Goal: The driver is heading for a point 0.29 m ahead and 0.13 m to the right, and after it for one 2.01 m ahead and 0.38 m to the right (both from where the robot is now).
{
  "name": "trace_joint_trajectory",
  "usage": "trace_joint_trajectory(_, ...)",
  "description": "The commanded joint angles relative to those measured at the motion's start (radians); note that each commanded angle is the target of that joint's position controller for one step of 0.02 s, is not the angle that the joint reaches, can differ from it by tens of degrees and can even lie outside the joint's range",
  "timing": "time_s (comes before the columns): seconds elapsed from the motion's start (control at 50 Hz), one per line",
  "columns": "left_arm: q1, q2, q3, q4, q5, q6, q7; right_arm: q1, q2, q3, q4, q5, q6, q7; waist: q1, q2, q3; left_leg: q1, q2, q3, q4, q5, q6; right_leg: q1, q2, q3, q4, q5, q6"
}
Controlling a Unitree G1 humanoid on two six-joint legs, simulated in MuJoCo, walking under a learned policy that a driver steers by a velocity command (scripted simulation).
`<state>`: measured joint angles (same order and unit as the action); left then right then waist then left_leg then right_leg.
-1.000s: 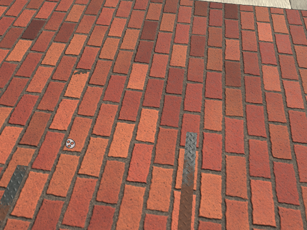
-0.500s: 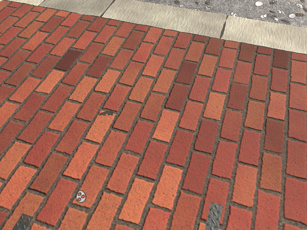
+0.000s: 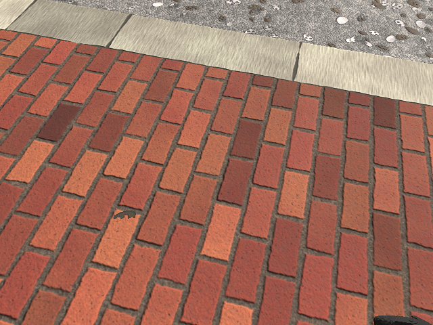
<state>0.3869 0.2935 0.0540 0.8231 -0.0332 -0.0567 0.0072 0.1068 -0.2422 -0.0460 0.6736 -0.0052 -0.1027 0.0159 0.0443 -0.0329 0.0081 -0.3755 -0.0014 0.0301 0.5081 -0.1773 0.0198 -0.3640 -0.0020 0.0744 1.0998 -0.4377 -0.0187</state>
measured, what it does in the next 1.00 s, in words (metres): walks ahead, turning right: right foot, then left foot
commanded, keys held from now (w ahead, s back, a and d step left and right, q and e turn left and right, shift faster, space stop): w+e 0.18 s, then e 0.40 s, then no key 0.38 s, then q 0.04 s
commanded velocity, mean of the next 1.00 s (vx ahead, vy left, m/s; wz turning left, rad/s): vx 0.21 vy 0.00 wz -0.43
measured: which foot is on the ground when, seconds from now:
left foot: down 0.00-0.38, up 0.40-0.82, down 0.84-1.00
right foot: up 0.00-0.36, down 0.38-1.00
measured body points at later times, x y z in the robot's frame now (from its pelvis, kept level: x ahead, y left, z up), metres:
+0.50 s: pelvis +0.20 -0.06 -0.01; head +0.26 -0.09 +0.43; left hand +0.46 +0.14 -0.09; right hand +0.24 -0.37 -0.13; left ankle +0.14 +0.11 -0.63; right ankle +0.28 -0.16 -0.73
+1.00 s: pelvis +0.29 -0.04 +0.00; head +0.30 -0.03 +0.45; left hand +0.54 +0.12 -0.10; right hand +0.29 -0.33 -0.10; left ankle +0.35 +0.07 -0.73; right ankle +0.28 -0.17 -0.73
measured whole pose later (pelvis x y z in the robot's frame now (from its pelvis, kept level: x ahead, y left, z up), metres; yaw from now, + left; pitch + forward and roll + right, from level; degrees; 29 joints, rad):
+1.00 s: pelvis +0.29 -0.04 +0.00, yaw -26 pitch +0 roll +0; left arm 0.18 0.25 0.04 0.66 0.03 0.03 0.00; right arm 0.20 -0.23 -0.03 0.76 -0.02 -0.02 -0.01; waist 0.00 -0.03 0.01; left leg -0.27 0.00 -0.02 0.55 -0.28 -0.01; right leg -0.32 0.06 0.09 0.52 -0.18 0.00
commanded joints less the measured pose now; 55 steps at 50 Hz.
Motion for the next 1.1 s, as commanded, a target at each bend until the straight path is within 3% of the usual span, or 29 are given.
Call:
trace_joint_trajectory(0.02, -0.061, 0.092, 0.032, -0.107, 0.005, -0.002, -0.001, 0.113, -0.091, -0.032, 0.006, -0.004, -0.002, -0.002, -0.066, 0.156, -0.035, 0.318, 0.281, -0.307, -0.289, -0.008, 0.167, -0.36, -0.118, 0.038, 0.094, 0.107, 0.008)
trace_joint_trajectory(0.06, -0.057, 0.052, 0.027, -0.115, 0.003, 0.018, -0.007, 0.087, -0.1, -0.04, 0.022, -0.005, -0.013, -0.002, -0.04, 0.154, -0.009, 0.235, 0.268, -0.21, -0.341, 0.082, 0.171, -0.314, -0.131, 0.026, 0.07, 0.155, 0.019)
trace_joint_trajectory(0.1, -0.086, 0.042, 0.026, -0.136, 0.009, 0.029, -0.007, 0.09, -0.125, -0.05, 0.041, -0.006, -0.022, -0.006, -0.032, 0.12, 0.007, 0.224, 0.275, -0.138, -0.364, 0.167, 0.181, -0.338, -0.137, 0.032, 0.022, 0.216, 0.03)
trace_joint_trajectory(0.18, -0.18, 0.028, 0.018, -0.169, 0.011, 0.024, -0.026, 0.109, -0.162, -0.061, 0.073, -0.005, -0.015, -0.017, -0.057, 0.094, 0.024, 0.259, 0.255, 0.003, -0.371, 0.235, 0.163, -0.338, -0.13, 0.007, -0.191, 0.407, 0.028)
trace_joint_trajectory(0.24, -0.285, 0.017, 0.011, -0.211, 0.023, 0.019, -0.047, 0.116, -0.193, -0.066, 0.087, 0.003, 0.004, -0.03, -0.087, 0.083, 0.057, 0.259, 0.242, 0.101, -0.317, 0.407, 0.134, -0.265, -0.097, -0.071, -0.365, 0.477, 0.016)
trace_joint_trajectory(0.32, -0.29, 0.067, 0.035, -0.254, 0.027, 0.028, -0.069, 0.121, -0.242, -0.081, 0.095, 0.035, 0.033, -0.041, -0.063, 0.128, 0.007, 0.361, 0.271, 0.132, -0.161, 0.628, 0.09, -0.174, -0.04, -0.126, -0.457, 0.356, -0.032)
trace_joint_trajectory(0.34, -0.235, 0.091, 0.048, -0.246, 0.03, 0.031, -0.07, 0.111, -0.254, -0.086, 0.091, 0.046, 0.04, -0.045, -0.03, 0.136, -0.028, 0.371, 0.264, 0.14, -0.066, 0.719, 0.075, -0.102, -0.006, -0.149, -0.484, 0.321, -0.053)
trace_joint_trajectory(0.36, -0.117, 0.128, 0.072, -0.217, 0.031, 0.032, -0.065, 0.099, -0.244, -0.084, 0.086, 0.052, 0.047, -0.047, 0.035, 0.108, -0.084, 0.347, 0.231, 0.163, 0.101, 0.724, 0.047, 0.047, 0.038, -0.165, -0.564, 0.382, -0.083)
trace_joint_trajectory(0.38, -0.015, 0.196, 0.1, -0.195, 0.034, 0.036, -0.044, 0.139, -0.211, -0.072, 0.085, 0.036, 0.044, -0.045, 0.077, 0.019, -0.15, 0.209, 0.169, 0.18, 0.347, 0.52, -0.012, 0.263, 0.019, -0.096, -0.614, 0.625, -0.124)
trace_joint_trajectory(0.4, -0.031, 0.304, 0.11, -0.211, 0.034, 0.045, -0.019, 0.225, -0.081, -0.032, 0.052, -0.04, 0.038, -0.033, -0.029, -0.275, -0.22, -0.141, 0.031, 0.169, 0.71, -0.438, -0.08, 0.539, -0.238, 0.254, -0.516, 1.154, -0.244)
trace_joint_trajectory(0.42, -0.052, 0.299, 0.095, -0.273, 0.049, 0.03, -0.031, 0.288, -0.127, -0.022, 0.048, -0.018, 0.026, -0.021, -0.016, -0.23, -0.47, -0.272, -0.053, -0.072, 0.944, -0.582, -0.097, 0.673, -0.406, 0.631, -0.616, 1.018, -0.434)
trace_joint_trajectory(0.44, -0.076, 0.229, 0.083, -0.283, 0.043, 0.025, -0.041, 0.173, -0.202, -0.041, 0.039, 0.017, 0.028, -0.018, 0.038, -0.065, -0.432, -0.313, -0.003, -0.14, 0.948, -0.467, -0.078, 0.616, -0.344, 0.529, -0.67, 0.871, -0.386)
trace_joint_trajectory(0.46, -0.128, 0.192, 0.071, -0.275, 0.026, 0.023, -0.04, 0.111, -0.192, -0.037, 0.016, 0.022, 0.033, -0.024, 0.015, -0.029, -0.302, -0.35, 0.025, -0.121, 0.875, -0.371, -0.066, 0.496, -0.289, 0.42, -0.687, 0.752, -0.332)
trace_joint_trajectory(0.48, -0.17, 0.162, 0.063, -0.276, 0.018, 0.027, -0.033, 0.096, -0.181, -0.036, 0.028, 0.006, 0.043, -0.039, -0.013, 0.027, -0.219, -0.334, 0.059, -0.122, 0.807, -0.311, -0.07, 0.371, -0.246, 0.364, -0.708, 0.681, -0.289)
trace_joint_trajectory(0.52, -0.226, 0.149, 0.056, -0.29, 0.035, 0.038, -0.021, 0.108, -0.194, -0.043, 0.026, -0.003, 0.07, -0.048, -0.069, -0.016, -0.162, -0.213, 0.068, -0.125, 0.71, -0.257, -0.067, 0.168, -0.2, 0.309, -0.754, 0.649, -0.263)
trace_joint_trajectory(0.54, -0.239, 0.153, 0.058, -0.293, 0.044, 0.038, -0.018, 0.12, -0.18, -0.041, 0.03, -0.006, 0.077, -0.05, -0.08, -0.028, -0.16, -0.18, 0.055, -0.113, 0.666, -0.246, -0.071, 0.123, -0.186, 0.29, -0.76, 0.674, -0.261)
trace_joint_trajectory(0.6, -0.229, 0.171, 0.065, -0.286, 0.041, 0.044, 0.0, 0.111, -0.145, -0.029, 0.036, -0.01, 0.086, -0.057, -0.078, -0.033, -0.181, -0.154, 0.032, -0.107, 0.532, -0.204, -0.093, 0.091, -0.167, 0.256, -0.752, 0.687, -0.256)
trace_joint_trajectory(0.68, -0.242, 0.15, 0.054, -0.284, 0.038, 0.064, 0.017, 0.065, -0.134, -0.022, 0.03, -0.001, 0.104, -0.055, -0.053, -0.07, -0.17, -0.103, 0.036, -0.107, 0.408, -0.105, -0.102, 0.041, -0.139, 0.254, -0.772, 0.382, -0.218)
trace_joint_trajectory(0.78, -0.225, 0.123, 0.038, -0.264, 0.047, 0.075, 0.006, 0.027, -0.131, -0.021, 0.007, 0.002, 0.091, -0.042, -0.021, -0.112, -0.117, -0.018, 0.029, -0.087, 0.219, -0.143, -0.076, 0.047, -0.146, 0.307, -0.747, 0.242, -0.206)
trace_joint_trajectory(0.82, -0.232, 0.094, 0.022, -0.255, 0.04, 0.079, 0.004, 0.069, -0.109, -0.019, 0.017, -0.001, 0.079, -0.03, -0.057, -0.104, -0.111, 0.108, 0.017, -0.06, 0.0, -0.033, -0.043, 0.035, -0.121, 0.298, -0.699, 0.257, -0.166)
trace_joint_trajectory(0.84, -0.189, 0.069, 0.012, -0.239, 0.042, 0.076, 0.003, 0.075, -0.127, -0.02, 0.014, -0.016, 0.074, -0.025, -0.053, -0.072, -0.106, 0.184, 0.059, -0.097, -0.084, 0.056, -0.018, 0.009, -0.085, 0.274, -0.668, 0.225, -0.116)
trace_joint_trajectory(0.86, -0.139, 0.044, 0.005, -0.235, 0.056, 0.069, 0.003, 0.081, -0.201, -0.033, 0.001, -0.035, 0.073, -0.028, -0.012, 0.078, -0.115, 0.241, 0.214, -0.243, -0.12, 0.201, 0.042, -0.044, 0.005, 0.187, -0.537, 0.093, -0.053)
trace_joint_trajectory(0.88, -0.132, 0.049, 0.011, -0.25, 0.046, 0.062, 0.0, 0.039, -0.203, -0.033, 0.021, -0.043, 0.077, -0.027, 0.037, 0.27, -0.079, 0.138, 0.291, -0.351, -0.159, 0.176, 0.149, -0.043, 0.072, 0.053, -0.516, 0.016, -0.01)
trace_joint_trajectory(0.9, -0.17, 0.09, 0.018, -0.245, 0.057, 0.059, 0.003, -0.011, -0.137, -0.016, -0.003, -0.036, 0.074, -0.026, 0.012, 0.234, -0.063, 0.081, 0.278, -0.353, -0.185, 0.099, 0.162, 0.023, 0.036, 0.051, -0.511, 0.057, 0.016)
trace_joint_trajectory(0.92, -0.21, 0.09, 0.023, -0.246, 0.055, 0.061, 0.002, -0.016, -0.125, -0.013, -0.001, -0.027, 0.072, -0.026, 0.001, 0.208, -0.061, 0.085, 0.223, -0.301, -0.169, 0.029, 0.119, 0.057, 0.035, 0.041, -0.545, 0.13, 0.018)
trace_joint_trajectory(0.96, -0.238, 0.063, 0.018, -0.243, 0.065, 0.078, 0.001, 0.016, -0.145, -0.017, 0.011, -0.013, 0.066, -0.025, -0.023, 0.191, -0.05, 0.067, 0.164, -0.239, -0.159, -0.082, 0.06, 0.12, 0.023, 0.05, -0.591, 0.227, 0.021)
trace_joint_trajectory(1.0, -0.213, 0.026, 0.008, -0.223, 0.065, 0.08, -0.006, 0.042, -0.102, 0.002, 0.027, -0.019, 0.064, -0.021, -0.016, 0.157, -0.025, -0.003, 0.116, -0.193, -0.158, -0.181, 0.022, 0.202, 0.001, 0.065, -0.631, 0.248, 0.005)
trace_joint_trajectory(1.06, -0.221, 0.063, 0.023, -0.21, 0.061, 0.065, 0.0, 0.048, -0.143, -0.006, 0.015, -0.002, 0.068, -0.02, -0.032, 0.081, 0.019, 0.006, 0.083, -0.181, -0.117, -0.14, 0.021, 0.153, -0.003, 0.052, -0.626, 0.225, -0.017)
trace_joint_trajectory(1.1, -0.224, 0.073, 0.032, -0.212, 0.06, 0.055, 0.011, 0.042, -0.178, -0.02, -0.003, 0.01, 0.074, -0.026, -0.036, 0.075, -0.006, 0.027, 0.089, -0.211, -0.079, -0.013, 0.047, 0.15, -0.001, 0.027, -0.599, 0.282, -0.009)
